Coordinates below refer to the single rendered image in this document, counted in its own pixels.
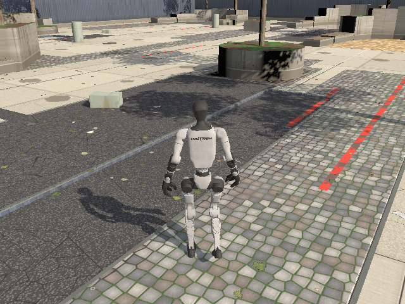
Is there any left robot shin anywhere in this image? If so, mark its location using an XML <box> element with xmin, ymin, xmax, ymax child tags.
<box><xmin>185</xmin><ymin>208</ymin><xmax>194</xmax><ymax>249</ymax></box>

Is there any robot left upper arm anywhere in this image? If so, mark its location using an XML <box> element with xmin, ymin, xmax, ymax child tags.
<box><xmin>171</xmin><ymin>128</ymin><xmax>188</xmax><ymax>164</ymax></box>

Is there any robot right upper arm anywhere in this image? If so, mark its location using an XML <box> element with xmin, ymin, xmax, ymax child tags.
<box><xmin>215</xmin><ymin>127</ymin><xmax>233</xmax><ymax>162</ymax></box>

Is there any robot torso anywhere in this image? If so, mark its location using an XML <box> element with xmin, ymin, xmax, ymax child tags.
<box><xmin>187</xmin><ymin>125</ymin><xmax>216</xmax><ymax>190</ymax></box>

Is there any robot right hand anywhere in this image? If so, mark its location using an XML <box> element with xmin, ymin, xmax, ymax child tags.
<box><xmin>225</xmin><ymin>174</ymin><xmax>240</xmax><ymax>187</ymax></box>

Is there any robot left hand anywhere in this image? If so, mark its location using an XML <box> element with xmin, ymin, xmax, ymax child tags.
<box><xmin>162</xmin><ymin>181</ymin><xmax>177</xmax><ymax>197</ymax></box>

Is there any left robot forearm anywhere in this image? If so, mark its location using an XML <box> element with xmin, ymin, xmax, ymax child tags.
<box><xmin>163</xmin><ymin>154</ymin><xmax>177</xmax><ymax>183</ymax></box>

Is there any right robot forearm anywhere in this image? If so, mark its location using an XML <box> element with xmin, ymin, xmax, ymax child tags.
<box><xmin>227</xmin><ymin>152</ymin><xmax>239</xmax><ymax>176</ymax></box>

